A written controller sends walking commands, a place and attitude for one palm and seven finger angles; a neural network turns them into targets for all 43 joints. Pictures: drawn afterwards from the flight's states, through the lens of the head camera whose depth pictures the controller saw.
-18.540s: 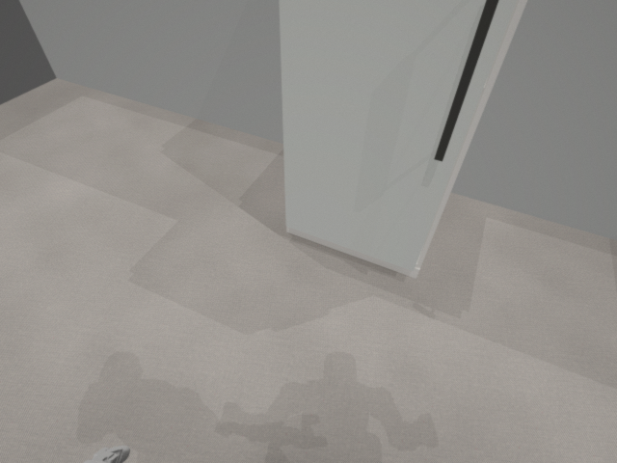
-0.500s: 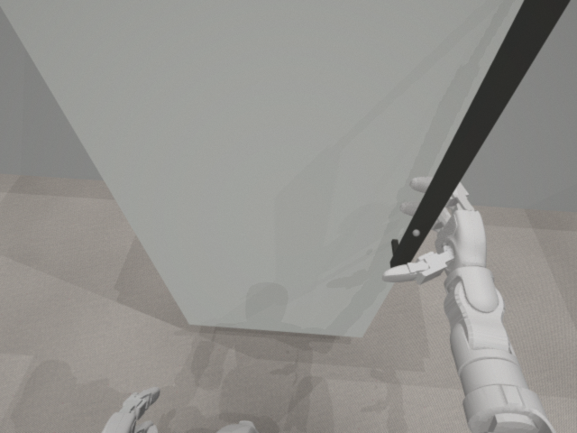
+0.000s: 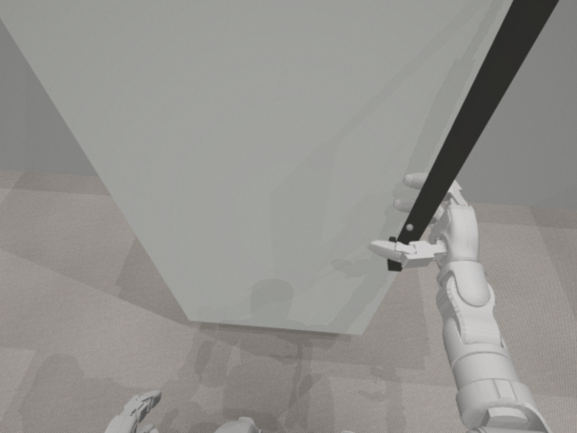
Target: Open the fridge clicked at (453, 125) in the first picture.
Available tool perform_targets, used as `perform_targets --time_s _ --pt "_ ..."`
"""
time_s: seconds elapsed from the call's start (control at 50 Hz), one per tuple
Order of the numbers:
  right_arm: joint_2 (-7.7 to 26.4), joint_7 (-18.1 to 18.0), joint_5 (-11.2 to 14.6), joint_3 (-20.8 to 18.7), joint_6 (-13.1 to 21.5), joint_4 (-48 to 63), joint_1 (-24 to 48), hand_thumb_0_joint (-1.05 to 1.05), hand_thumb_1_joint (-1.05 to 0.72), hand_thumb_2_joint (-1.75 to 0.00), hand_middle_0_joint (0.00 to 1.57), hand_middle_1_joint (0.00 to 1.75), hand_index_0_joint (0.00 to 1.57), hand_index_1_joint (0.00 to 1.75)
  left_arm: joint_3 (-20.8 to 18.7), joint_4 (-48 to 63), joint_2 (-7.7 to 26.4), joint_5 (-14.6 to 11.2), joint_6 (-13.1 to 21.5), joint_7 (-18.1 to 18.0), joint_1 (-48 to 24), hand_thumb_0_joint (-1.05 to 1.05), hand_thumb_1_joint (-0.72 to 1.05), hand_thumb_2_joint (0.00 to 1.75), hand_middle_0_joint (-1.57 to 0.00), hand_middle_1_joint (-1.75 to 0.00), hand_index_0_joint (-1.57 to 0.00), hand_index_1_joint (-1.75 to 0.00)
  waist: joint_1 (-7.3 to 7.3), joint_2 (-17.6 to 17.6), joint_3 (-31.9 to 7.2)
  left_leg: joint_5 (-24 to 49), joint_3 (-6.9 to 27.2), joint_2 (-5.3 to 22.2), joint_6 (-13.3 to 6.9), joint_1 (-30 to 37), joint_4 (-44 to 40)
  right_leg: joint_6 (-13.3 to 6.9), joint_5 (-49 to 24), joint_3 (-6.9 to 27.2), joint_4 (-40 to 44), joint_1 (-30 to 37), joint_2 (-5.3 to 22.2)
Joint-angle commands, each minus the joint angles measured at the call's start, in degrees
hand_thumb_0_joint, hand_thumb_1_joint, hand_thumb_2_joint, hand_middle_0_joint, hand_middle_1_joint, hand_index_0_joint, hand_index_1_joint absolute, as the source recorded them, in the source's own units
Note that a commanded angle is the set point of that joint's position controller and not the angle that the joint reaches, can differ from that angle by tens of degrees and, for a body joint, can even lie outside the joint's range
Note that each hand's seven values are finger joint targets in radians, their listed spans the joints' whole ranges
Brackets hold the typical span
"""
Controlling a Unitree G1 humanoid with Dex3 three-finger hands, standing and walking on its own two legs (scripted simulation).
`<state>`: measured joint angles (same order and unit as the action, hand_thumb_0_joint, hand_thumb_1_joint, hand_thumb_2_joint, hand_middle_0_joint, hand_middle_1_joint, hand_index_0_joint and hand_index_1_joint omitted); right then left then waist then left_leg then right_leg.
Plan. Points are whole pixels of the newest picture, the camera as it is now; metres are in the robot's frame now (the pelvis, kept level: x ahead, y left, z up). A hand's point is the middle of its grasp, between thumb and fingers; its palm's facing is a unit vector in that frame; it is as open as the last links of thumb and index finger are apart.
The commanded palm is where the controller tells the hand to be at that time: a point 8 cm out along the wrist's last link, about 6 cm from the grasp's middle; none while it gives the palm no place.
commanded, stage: grip the handle and tug to test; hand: right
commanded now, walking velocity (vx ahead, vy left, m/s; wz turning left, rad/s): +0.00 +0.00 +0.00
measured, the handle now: (436, 168) +0.44 -0.14 +0.14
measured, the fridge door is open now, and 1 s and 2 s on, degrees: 0 0 10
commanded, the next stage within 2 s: pull the door a little, standing still in 1.12 s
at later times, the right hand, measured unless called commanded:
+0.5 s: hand (407, 227) +0.39 -0.12 +0.07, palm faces +0.00 +1.00 -0.02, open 5.6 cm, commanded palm +0.36 -0.16 +0.08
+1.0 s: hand (406, 228) +0.39 -0.11 +0.07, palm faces -0.01 +1.00 -0.01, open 5.6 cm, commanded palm +0.34 -0.16 +0.08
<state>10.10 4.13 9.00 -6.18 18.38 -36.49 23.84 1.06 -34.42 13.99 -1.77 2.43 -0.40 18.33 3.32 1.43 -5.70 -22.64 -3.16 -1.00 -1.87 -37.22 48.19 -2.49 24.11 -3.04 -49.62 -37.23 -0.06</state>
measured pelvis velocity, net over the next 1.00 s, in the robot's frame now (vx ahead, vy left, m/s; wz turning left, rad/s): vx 0.02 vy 0.01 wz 0.01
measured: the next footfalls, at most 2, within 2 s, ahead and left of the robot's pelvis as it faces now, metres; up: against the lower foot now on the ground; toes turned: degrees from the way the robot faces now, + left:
none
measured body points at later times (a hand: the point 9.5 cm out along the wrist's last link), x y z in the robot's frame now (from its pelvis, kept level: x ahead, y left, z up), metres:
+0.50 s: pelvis +0.00 +0.01 +0.00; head +0.05 +0.01 +0.45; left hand +0.10 +0.26 -0.11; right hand +0.39 -0.17 +0.08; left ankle +0.01 +0.10 -0.70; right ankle +0.00 -0.09 -0.70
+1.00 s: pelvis +0.02 +0.01 +0.01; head +0.07 +0.02 +0.45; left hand +0.13 +0.26 -0.10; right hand +0.38 -0.17 +0.08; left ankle +0.01 +0.10 -0.70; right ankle +0.00 -0.09 -0.70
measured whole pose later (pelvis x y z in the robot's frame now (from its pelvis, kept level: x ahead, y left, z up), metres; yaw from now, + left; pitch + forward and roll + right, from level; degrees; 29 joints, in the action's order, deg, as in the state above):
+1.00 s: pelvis +0.02 +0.01 +0.01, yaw +1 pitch +11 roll +0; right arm 10.3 2.9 10.2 -6.2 15.7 -26.4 14.1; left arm 0.5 -32.2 14.0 -1.9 2.3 0.6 18.2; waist 3.3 1.7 -6.6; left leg -23.6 -2.5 -2.0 -2.9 -34.0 46.2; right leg -1.3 24.8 -3.4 -46.6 -33.1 0.7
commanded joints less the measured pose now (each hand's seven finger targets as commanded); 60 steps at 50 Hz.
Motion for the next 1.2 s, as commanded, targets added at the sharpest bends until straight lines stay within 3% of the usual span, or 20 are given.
perform_targets --time_s 0.0,0.14,0.18,0.2,0.28,0.4,0.44,0.5,0.54,0.56,0.62,0.64,0.72,0.82,0.88,0.92,0.96,1.04,1.08,1.18 --pt "6.1 -0.9 -0.6 -1.0 4.6 12.9 21.6 0.0 -0.25 -0.62 0.38 1.31 0.38 1.31 -2.8 6.0 7.6 0.2 2.3 0.1 1.1 0.0 0.9 0.9 -0.2 -0.3 -0.2 -0.3 0.65 0.0 -18.3 17.0 1.2 -0.9 0.3 7.0 -4.7 1.8 -17.6 4.7 6.2 12.0 0.4" --pt "6.5 -1.1 -0.3 -1.8 3.0 12.4 17.1 0.0 -0.57 -0.76 0.42 1.35 0.42 1.35 -2.9 7.2 7.9 0.2 1.8 0.2 1.1 0.0 0.9 0.9 -0.2 -0.3 -0.2 -0.3 -0.3 -2.8 -18.0 18.4 1.3 -0.9 0.2 9.6 -5.3 1.5 -18.0 4.1 6.7 10.5 0.3" --pt "4.6 -1.1 -0.4 0.3 3.4 14.7 19.9 0.0 -0.67 -0.8 0.43 1.37 0.43 1.37 -2.8 7.1 7.5 0.0 1.9 0.2 0.7 0.0 0.9 0.9 -0.2 -0.3 -0.2 -0.3 0.37 -1.1 -17.9 17.8 1.4 -0.9 0.3 8.7 -5.4 1.6 -17.6 4.1 6.8 11.9 0.3" --pt "4.7 -1.3 -0.5 0.1 3.6 15.3 19.2 0.0 -0.71 -0.82 0.43 1.37 0.43 1.37 -2.8 7.1 7.4 0.0 1.9 0.2 0.7 0.0 0.9 0.9 -0.2 -0.3 -0.2 -0.3 -0.12 0.2 -18.0 17.4 1.2 -0.9 0.1 8.2 -5.3 1.8 -17.9 4.3 6.9 12.4 0.4" --pt "4.8 -1.6 -1.2 1.0 4.1 14.7 20.2 0.0 -0.9 -0.9 0.45 1.4 0.45 1.4 -2.9 6.5 7.5 0.2 2.0 0.2 1.2 0.0 0.9 0.9 -0.2 -0.3 -0.2 -0.3 0.88 -2.4 -17.7 17.9 1.4 -0.9 0.3 8.5 -5.4 1.4 -17.4 4.4 6.5 11.8 0.4" --pt "3.9 -1.1 -1.0 2.0 4.7 15.6 19.9 0.0 -0.9 -0.9 0.45 1.4 0.45 1.4 -3.0 6.5 7.5 0.1 2.3 0.2 0.6 0.0 0.9 0.9 -0.2 -0.3 -0.2 -0.3 0.67 -0.3 -18.5 17.8 1.7 -0.8 0.2 8.5 -5.7 1.4 -17.1 4.1 6.3 12.7 0.2" --pt "4.7 -1.0 -0.9 1.5 4.7 16.2 18.8 0.0 -0.9 -0.9 0.45 1.4 0.45 1.4 -3.0 6.7 7.6 0.3 2.4 0.2 0.8 0.0 0.9 0.9 -0.2 -0.3 -0.2 -0.3 0.17 -0.6 -19.7 19.2 1.9 -0.8 0.2 10.1 -5.4 1.2 -18.0 4.0 6.2 12.4 0.1" --pt "4.8 -0.6 -0.7 1.2 4.4 15.1 17.8 0.0 -0.9 -0.9 0.45 1.4 0.45 1.4 -2.9 6.5 7.5 0.1 2.3 0.1 0.6 0.0 0.9 0.9 -0.2 -0.3 -0.2 -0.3 0.36 -2.8 -18.0 19.9 2.2 -0.7 0.4 10.9 -6.0 1.0 -17.0 3.7 6.3 10.7 -0.1" --pt "6.6 -0.5 -0.9 0.2 4.6 15.8 18.2 0.0 -0.9 -0.9 0.45 1.4 0.45 1.4 -3.0 6.6 7.7 0.1 2.3 0.0 0.6 0.0 0.9 0.9 -0.2 -0.3 -0.2 -0.3 0.07 -2.7 -18.1 20.6 2.6 -0.5 0.3 11.9 -5.8 0.9 -17.4 3.7 6.1 10.0 -0.2" --pt "5.0 -0.2 -0.9 1.4 4.6 15.8 17.9 0.0 -0.9 -0.9 0.45 1.4 0.45 1.4 -2.8 6.7 7.3 0.0 2.3 0.1 0.4 0.0 0.9 0.9 -0.2 -0.3 -0.2 -0.3 0.34 -1.6 -17.8 21.3 2.7 -0.5 0.4 11.7 -6.0 0.9 -17.7 3.4 6.3 10.4 -0.2" --pt "5.4 0.1 -0.5 0.9 4.4 16.1 17.9 0.0 -0.9 -0.9 0.45 1.4 0.45 1.4 -3.0 6.3 7.3 0.0 2.3 0.0 0.6 0.0 0.9 0.9 -0.2 -0.3 -0.2 -0.3 0.51 -1.7 -18.4 22.0 2.8 -0.4 0.6 11.8 -6.1 0.9 -18.0 3.2 5.9 10.8 -0.3" --pt "6.7 0.0 -0.5 -0.2 4.5 16.6 16.7 0.0 -0.9 -0.9 0.45 1.4 0.45 1.4 -3.0 6.6 7.5 0.1 2.3 0.0 0.8 0.0 0.9 0.9 -0.2 -0.3 -0.2 -0.3 -0.23 -1.7 -19.4 22.9 2.8 -0.4 0.4 13.0 -5.7 0.8 -19.1 3.3 5.8 10.5 -0.3" --pt "4.8 0.8 -0.1 1.5 4.3 18.1 14.2 0.0 -0.9 -0.9 0.45 1.4 0.45 1.4 -2.8 7.0 7.0 -0.1 2.4 0.2 0.1 0.0 0.9 0.9 -0.2 -0.3 -0.2 -0.3 -0.19 -1.0 -19.3 24.5 2.9 -0.3 0.6 13.5 -6.0 0.9 -19.6 2.9 6.0 11.0 -0.5" --pt "6.1 1.3 0.3 -0.1 4.0 20.4 7.8 0.0 -0.9 -0.9 0.45 1.4 0.45 1.4 -3.0 8.1 7.0 -0.1 2.3 0.4 -0.4 0.0 0.9 0.9 -0.2 -0.3 -0.2 -0.3 -1.35 -2.3 -19.3 26.4 3.1 -0.2 0.7 15.6 -6.1 0.8 -20.6 2.5 6.3 10.6 -0.5" --pt "6.2 1.6 0.6 -0.3 3.9 24.5 1.8 0.0 -0.9 -0.9 0.45 1.4 0.45 1.4 -3.1 9.2 6.8 -0.1 2.4 0.7 -0.7 0.0 0.9 0.9 -0.2 -0.3 -0.2 -0.3 -2.66 -0.5 -21.2 30.8 3.1 -0.1 0.6 17.5 -5.4 0.9 -25.3 2.3 6.2 12.4 -0.3" --pt "4.5 1.7 0.8 1.5 3.6 26.7 -0.1 0.0 -0.9 -0.9 0.45 1.4 0.45 1.4 -3.0 9.8 6.5 -0.1 2.5 0.9 -1.0 0.0 0.9 0.9 -0.2 -0.3 -0.2 -0.3 -2.3 -1.6 -20.2 31.8 2.9 0.0 0.8 17.6 -5.7 0.8 -25.6 2.2 6.4 12.3 -0.3" --pt "5.4 1.7 0.9 0.6 3.3 27.1 -2.1 0.0 -0.9 -0.9 0.45 1.4 0.45 1.4 -3.0 9.9 6.7 -0.1 2.5 1.0 -0.9 0.0 0.9 0.9 -0.2 -0.3 -0.2 -0.3 -2.28 -3.2 -19.2 33.3 3.1 0.0 1.0 18.5 -5.6 0.7 -25.9 2.2 6.5 11.4 -0.3" --pt "5.6 1.8 1.2 0.2 2.7 32.0 -10.9 0.0 -0.9 -0.9 0.45 1.4 0.45 1.4 -3.0 11.3 6.6 0.1 2.5 1.2 -1.4 0.0 0.9 0.9 -0.2 -0.3 -0.2 -0.3 -3.61 -1.7 -19.9 37.8 3.1 0.4 1.0 20.5 -5.3 0.7 -30.2 1.7 6.5 12.4 -0.1" --pt "4.6 1.8 1.3 0.8 2.4 35.8 -13.5 0.0 -0.9 -0.9 0.45 1.4 0.45 1.4 -3.1 11.8 6.1 0.0 2.7 1.4 -1.5 0.0 0.9 0.9 -0.2 -0.3 -0.2 -0.3 -3.79 0.2 -20.8 40.3 3.0 0.5 1.1 20.6 -4.9 0.9 -33.8 1.7 6.2 14.2 0.1" --pt "4.0 1.1 1.2 1.5 1.1 40.1 -18.8 0.0 -0.9 -0.9 0.45 1.4 0.45 1.4 -3.3 12.3 6.0 0.2 2.8 1.7 -1.1 0.0 0.9 0.9 -0.2 -0.3 -0.2 -0.3 -3.34 -1.0 -19.6 43.5 2.5 0.6 1.3 20.2 -4.8 1.1 -38.5 1.8 5.8 15.8 0.7"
